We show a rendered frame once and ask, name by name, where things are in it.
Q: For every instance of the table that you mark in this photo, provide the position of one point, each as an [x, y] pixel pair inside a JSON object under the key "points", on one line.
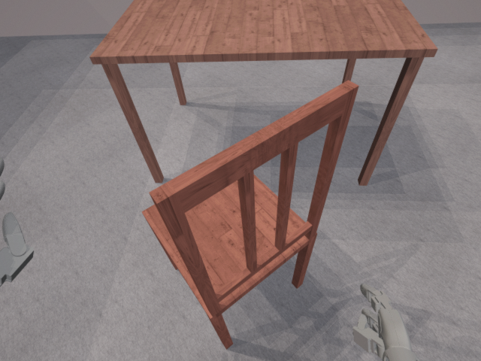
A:
{"points": [[160, 31]]}

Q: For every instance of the chair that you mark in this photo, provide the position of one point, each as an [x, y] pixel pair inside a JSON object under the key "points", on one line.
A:
{"points": [[225, 230]]}

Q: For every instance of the right robot hand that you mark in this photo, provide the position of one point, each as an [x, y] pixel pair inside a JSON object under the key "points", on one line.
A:
{"points": [[386, 330]]}

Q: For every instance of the left robot hand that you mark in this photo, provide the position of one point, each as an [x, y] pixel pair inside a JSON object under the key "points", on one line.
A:
{"points": [[17, 254]]}

